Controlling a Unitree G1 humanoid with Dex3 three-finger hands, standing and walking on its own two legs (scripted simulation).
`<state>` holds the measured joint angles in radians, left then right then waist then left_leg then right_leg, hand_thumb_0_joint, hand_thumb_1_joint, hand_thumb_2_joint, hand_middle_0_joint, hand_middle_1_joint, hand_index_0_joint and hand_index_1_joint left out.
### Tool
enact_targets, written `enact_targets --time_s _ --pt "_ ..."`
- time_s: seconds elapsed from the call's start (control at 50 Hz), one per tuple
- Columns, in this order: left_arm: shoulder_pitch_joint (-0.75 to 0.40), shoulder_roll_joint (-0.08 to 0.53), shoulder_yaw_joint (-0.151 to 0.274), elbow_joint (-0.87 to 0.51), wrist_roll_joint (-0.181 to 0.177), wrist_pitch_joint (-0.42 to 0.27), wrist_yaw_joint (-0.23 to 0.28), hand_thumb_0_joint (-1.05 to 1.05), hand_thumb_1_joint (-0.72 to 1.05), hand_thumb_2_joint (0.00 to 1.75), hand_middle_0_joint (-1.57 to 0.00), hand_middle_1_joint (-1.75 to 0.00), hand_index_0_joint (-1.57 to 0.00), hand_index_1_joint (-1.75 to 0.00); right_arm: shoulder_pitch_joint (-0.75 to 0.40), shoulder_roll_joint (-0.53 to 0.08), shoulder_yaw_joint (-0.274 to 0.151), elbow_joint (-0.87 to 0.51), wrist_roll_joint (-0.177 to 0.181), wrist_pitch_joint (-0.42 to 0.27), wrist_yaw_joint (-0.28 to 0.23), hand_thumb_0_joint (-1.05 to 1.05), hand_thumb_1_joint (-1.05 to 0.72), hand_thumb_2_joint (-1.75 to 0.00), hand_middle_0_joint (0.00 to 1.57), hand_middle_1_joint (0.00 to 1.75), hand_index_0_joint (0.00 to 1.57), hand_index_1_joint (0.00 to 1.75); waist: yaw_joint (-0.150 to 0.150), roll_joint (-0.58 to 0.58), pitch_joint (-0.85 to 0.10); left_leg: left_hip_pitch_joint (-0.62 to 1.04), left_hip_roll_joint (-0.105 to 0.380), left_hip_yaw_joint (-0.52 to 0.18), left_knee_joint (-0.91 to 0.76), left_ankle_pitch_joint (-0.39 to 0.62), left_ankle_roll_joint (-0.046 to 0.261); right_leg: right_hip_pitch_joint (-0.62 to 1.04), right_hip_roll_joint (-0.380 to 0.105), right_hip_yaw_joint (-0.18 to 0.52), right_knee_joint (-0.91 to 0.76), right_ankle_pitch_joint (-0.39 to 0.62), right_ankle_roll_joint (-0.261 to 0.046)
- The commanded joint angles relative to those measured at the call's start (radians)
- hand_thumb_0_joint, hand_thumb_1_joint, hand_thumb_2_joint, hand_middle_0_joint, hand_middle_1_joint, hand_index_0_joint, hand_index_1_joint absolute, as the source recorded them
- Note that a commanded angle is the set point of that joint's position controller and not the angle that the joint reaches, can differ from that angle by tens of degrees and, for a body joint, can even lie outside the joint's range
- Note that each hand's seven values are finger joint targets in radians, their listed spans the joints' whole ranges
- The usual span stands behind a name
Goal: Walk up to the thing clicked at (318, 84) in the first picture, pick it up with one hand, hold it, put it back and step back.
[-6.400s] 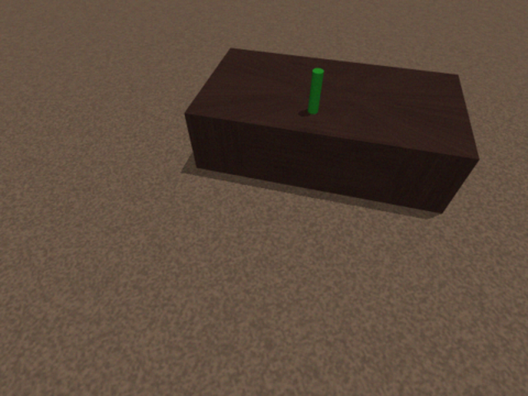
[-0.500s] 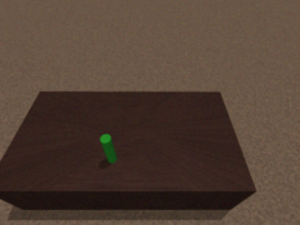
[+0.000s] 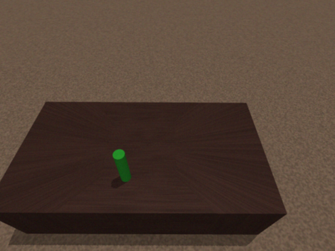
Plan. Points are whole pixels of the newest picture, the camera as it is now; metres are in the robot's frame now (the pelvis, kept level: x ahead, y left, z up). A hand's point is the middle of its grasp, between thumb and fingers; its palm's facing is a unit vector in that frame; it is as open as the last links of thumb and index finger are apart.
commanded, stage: stand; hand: left
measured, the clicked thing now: (122, 166) +0.50 +0.21 -0.32
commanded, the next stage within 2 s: go down in 0.60 s
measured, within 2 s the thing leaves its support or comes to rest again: neither
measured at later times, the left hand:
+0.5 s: hand out of the picture +0.07 +0.26 -0.16, palm faces -0.03 -0.94 -0.34, open 7.3 cm
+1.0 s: hand (74, 246) +0.17 +0.26 -0.15, palm faces +0.05 -0.94 -0.34, open 12.4 cm
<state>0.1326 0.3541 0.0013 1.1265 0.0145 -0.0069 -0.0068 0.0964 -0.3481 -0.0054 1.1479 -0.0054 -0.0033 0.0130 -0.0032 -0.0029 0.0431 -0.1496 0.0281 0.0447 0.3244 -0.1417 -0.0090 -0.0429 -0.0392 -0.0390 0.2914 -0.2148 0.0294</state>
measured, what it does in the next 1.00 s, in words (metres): stands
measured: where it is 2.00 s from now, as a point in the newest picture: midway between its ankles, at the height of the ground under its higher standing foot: outside the picture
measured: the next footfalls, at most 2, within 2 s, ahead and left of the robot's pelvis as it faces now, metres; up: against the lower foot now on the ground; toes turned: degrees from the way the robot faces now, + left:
none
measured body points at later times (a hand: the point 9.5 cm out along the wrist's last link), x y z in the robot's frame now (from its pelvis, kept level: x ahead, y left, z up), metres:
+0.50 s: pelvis +0.00 +0.00 +0.00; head +0.01 +0.01 +0.45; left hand +0.07 +0.31 -0.14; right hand +0.08 -0.30 -0.13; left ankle +0.02 +0.12 -0.75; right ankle -0.04 -0.13 -0.75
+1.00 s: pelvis -0.01 +0.00 -0.01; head +0.04 +0.01 +0.43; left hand +0.16 +0.31 -0.13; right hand +0.08 -0.26 -0.13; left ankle +0.02 +0.12 -0.75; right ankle -0.04 -0.13 -0.75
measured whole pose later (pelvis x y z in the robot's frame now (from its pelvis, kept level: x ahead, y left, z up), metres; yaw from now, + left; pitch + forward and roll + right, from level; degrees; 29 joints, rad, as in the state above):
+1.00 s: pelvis -0.01 +0.00 -0.01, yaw -1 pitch +5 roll -1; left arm -0.02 0.36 0.18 0.94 0.06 0.09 -0.03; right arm 0.25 -0.24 -0.01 0.76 0.04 -0.04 -0.03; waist -0.03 -0.01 0.01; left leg -0.39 0.04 0.04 0.53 -0.22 -0.01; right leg -0.29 -0.03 -0.03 0.51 -0.30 0.02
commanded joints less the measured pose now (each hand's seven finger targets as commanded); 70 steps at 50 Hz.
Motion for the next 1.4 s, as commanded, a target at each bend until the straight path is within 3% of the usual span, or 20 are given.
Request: enact_targets --time_s 0.0,0.66,0.68,0.7,0.72,0.74,0.76,0.8,0.82,0.86,0.94,1.02,1.1,1.14,1.2,1.22,1.24,1.26,1.3,1.38 --pt "-0.025 0.209 0.039 -0.06 0.0 -0.023 0.017 0.0 0.9 0.9 -0.2 -0.3 -0.2 -0.3 -0.057 -0.215 -0.037 -0.064 -0.002 -0.025 -0.017 0.0 -0.9 -0.9 0.2 0.3 0.2 0.3 0.003 0.001 -0.068 0.072 0.113 -0.11 -0.03 0.136 0.027 -0.058 -0.115 0.082 -0.063 0.125 -0.037" --pt "-0.02 0.205 0.039 -0.067 0.001 -0.02 0.018 0.0 0.9 0.9 -0.2 -0.3 -0.2 -0.3 -0.04 -0.213 -0.035 -0.075 -0.003 -0.028 -0.019 0.0 -0.9 -0.9 0.2 0.3 0.2 0.3 0.0 0.001 -0.068 0.08 0.115 -0.106 -0.022 0.194 0.032 -0.042 -0.116 0.075 -0.055 0.16 -0.036" --pt "-0.016 0.207 0.04 -0.069 0.001 -0.021 0.018 0.0 0.82 0.82 -0.12 -0.22 -0.12 -0.22 -0.039 -0.213 -0.035 -0.075 -0.003 -0.027 -0.019 0.0 -0.98 -0.96 0.2 0.3 0.2 0.3 0.002 -0.002 -0.065 0.08 0.115 -0.106 -0.025 0.186 0.031 -0.049 -0.114 0.073 -0.056 0.153 -0.034" --pt "-0.367 0.065 0.053 -0.42 -0.054 -0.117 0.033 0.0 0.74 0.74 -0.04 -0.14 -0.04 -0.14 0.007 -0.056 0.007 -0.353 0.067 -0.074 -0.039 0.0 -0.99 -0.92 0.2 0.3 0.2 0.3 -0.117 0.039 0.022 -0.046 -0.018 0.012 0.026 0.006 0.02 -0.299 0.037 0.018 0.04 0.107 -0.035" --pt "-0.517 0.106 0.064 -0.371 -0.056 -0.112 0.041 0.0 0.66 0.66 -0.01 -0.06 -0.03 -0.06 0.049 -0.085 0.002 -0.304 0.068 -0.071 -0.049 0.0 -1.0 -0.93 0.2 0.3 0.2 0.3 -0.093 0.026 -0.027 -0.021 -0.021 0.007 0.039 -0.033 0.017 -0.257 0.035 0.005 0.048 0.067 -0.039" --pt "-0.333 0.171 0.113 -0.224 -0.041 -0.077 0.044 0.0 0.58 0.58 0.0 -0.04 -0.01 -0.02 0.103 -0.115 -0.018 -0.309 0.072 -0.059 -0.06 0.0 -0.99 -0.93 0.2 0.3 0.2 0.3 -0.067 0.01 -0.026 -0.044 -0.017 0.007 0.045 -0.04 0.018 -0.239 0.041 -0.006 0.056 0.042 -0.043" --pt "-0.273 0.201 0.135 -0.133 -0.024 -0.052 0.038 0.0 0.5 0.5 -0.01 -0.05 -0.02 -0.03 0.12 -0.116 -0.028 -0.319 0.069 -0.051 -0.065 0.0 -0.98 -0.92 0.2 0.3 0.2 0.3 -0.056 -0.013 -0.063 -0.071 -0.024 0.004 0.08 -0.025 0.021 -0.262 0.039 -0.006 0.076 0.038 -0.047" --pt "-0.346 0.288 0.199 -0.145 0.014 -0.049 0.018 0.0 0.34 0.34 -0.01 -0.05 -0.02 -0.03 0.135 -0.121 -0.055 -0.372 0.051 -0.059 -0.073 0.0 -0.97 -0.92 0.2 0.3 0.2 0.3 -0.025 -0.026 -0.182 -0.062 -0.02 -0.003 0.137 0.026 0.022 -0.25 0.038 -0.001 0.131 0.081 -0.045" --pt "-0.229 0.265 0.208 -0.086 0.034 -0.028 0.01 0.0 0.26 0.26 -0.02 -0.05 -0.03 -0.03 0.168 -0.109 -0.062 -0.378 0.041 -0.061 -0.071 0.0 -0.96 -0.92 0.2 0.3 0.2 0.3 -0.015 0.004 -0.216 -0.075 -0.028 -0.001 0.157 0.054 0.019 -0.247 0.033 0.003 0.149 0.108 -0.046" --pt "-0.132 0.25 0.237 -0.15 0.052 0.013 -0.006 0.0 0.14 0.19 -0.03 -0.05 -0.04 -0.03 0.167 -0.102 -0.076 -0.437 0.032 -0.066 -0.062 0.0 -0.94 -0.91 0.2 0.3 0.2 0.3 0.039 0.081 -0.268 -0.081 -0.036 0.001 0.158 0.09 0.007 -0.213 0.036 0.003 0.162 0.114 -0.057" --pt "-0.095 0.237 0.248 -0.293 0.048 0.116 -0.016 0.0 -0.06 0.12 -0.04 -0.05 -0.06 -0.03 0.116 -0.085 -0.07 -0.531 0.045 -0.08 -0.066 0.0 -0.92 -0.9 0.2 0.3 0.2 0.3 0.026 0.082 -0.252 -0.098 -0.034 -0.006 0.155 0.103 0.009 -0.204 0.046 -0.007 0.155 0.117 -0.055" --pt "-0.12 0.213 0.227 -0.396 0.035 0.203 -0.036 0.0 -0.27 0.08 -0.06 -0.05 -0.07 -0.04 0.101 -0.071 -0.058 -0.577 0.051 -0.089 -0.072 0.0 -0.9 -0.9 0.2 0.3 0.2 0.3 0.003 0.047 -0.166 -0.145 -0.022 -0.011 0.163 0.016 0.01 -0.287 0.054 -0.013 0.164 0.024 -0.053" --pt "-0.112 0.207 0.239 -0.453 0.031 0.244 -0.053 0.0 -0.48 0.06 -0.07 -0.07 -0.08 -0.06 0.141 -0.072 -0.061 -0.595 0.045 -0.108 -0.077 0.0 -0.87 -0.89 0.2 0.3 0.2 0.3 -0.023 0.018 -0.205 -0.162 -0.016 -0.015 0.224 0.045 0.017 -0.322 0.055 -0.012 0.223 0.062 -0.044" --pt "-0.115 0.252 0.275 -0.495 0.036 0.244 -0.057 0.0 -0.5 0.07 -0.07 -0.07 -0.07 -0.07 0.149 -0.071 -0.062 -0.601 0.042 -0.119 -0.083 0.0 -0.86 -0.89 0.2 0.3 0.2 0.3 -0.017 0.048 -0.234 -0.166 -0.015 -0.014 0.253 0.057 0.016 -0.333 0.051 -0.008 0.253 0.075 -0.044" --pt "-0.129 0.239 0.261 -0.573 0.035 0.24 -0.077 0.0 -0.54 0.06 -0.08 -0.07 -0.07 -0.07 0.157 -0.069 -0.064 -0.599 0.037 -0.14 -0.094 0.0 -0.86 -0.89 0.2 0.3 0.2 0.3 -0.036 0.057 -0.259 -0.177 -0.014 -0.017 0.3 0.064 0.018 -0.37 0.048 0.001 0.292 0.088 -0.038" --pt "-0.093 0.263 0.292 -0.579 0.034 0.245 -0.077 0.0 -0.56 0.06 -0.08 -0.07 -0.08 -0.07 0.154 -0.07 -0.064 -0.607 0.036 -0.146 -0.099 0.0 -0.86 -0.89 0.2 0.3 0.2 0.3 -0.03 0.042 -0.292 -0.173 -0.012 -0.022 0.32 0.106 0.022 -0.36 0.049 -0.002 0.309 0.129 -0.034" --pt "-0.08 0.284 0.303 -0.597 0.037 0.249 -0.077 0.0 -0.58 0.05 -0.08 -0.07 -0.08 -0.07 0.155 -0.07 -0.06 -0.605 0.035 -0.148 -0.104 0.0 -0.86 -0.89 0.2 0.3 0.2 0.3 -0.026 0.055 -0.283 -0.192 -0.014 -0.022 0.327 0.092 0.021 -0.375 0.048 0.001 0.317 0.113 -0.034" --pt "-0.069 0.246 0.267 -0.618 0.039 0.255 -0.087 0.0 -0.58 0.06 -0.08 -0.07 -0.08 -0.07 0.154 -0.064 -0.06 -0.607 0.034 -0.151 -0.105 0.0 -0.87 -0.89 0.2 0.3 0.2 0.3 -0.03 0.07 -0.277 -0.196 -0.015 -0.02 0.338 0.087 0.023 -0.392 0.045 0.004 0.322 0.109 -0.033" --pt "-0.029 0.286 0.311 -0.662 0.037 0.268 -0.095 0.0 -0.57 0.05 -0.09 -0.07 -0.08 -0.07 0.142 -0.07 -0.062 -0.618 0.032 -0.156 -0.114 0.0 -0.87 -0.89 0.2 0.3 0.2 0.3 -0.016 0.09 -0.302 -0.196 -0.013 -0.025 0.353 0.1 0.021 -0.393 0.048 0.001 0.339 0.11 -0.035" --pt "0.011 0.279 0.312 -0.715 0.032 0.306 -0.115 0.0 -0.6 0.04 -0.08 -0.06 -0.08 -0.06 0.129 -0.062 -0.054 -0.637 0.027 -0.165 -0.131 0.0 -0.87 -0.89 0.2 0.3 0.2 0.3 -0.02 0.09 -0.281 -0.246 -0.014 -0.03 0.38 0.046 0.021 -0.434 0.049 -0.001 0.358 0.06 -0.033"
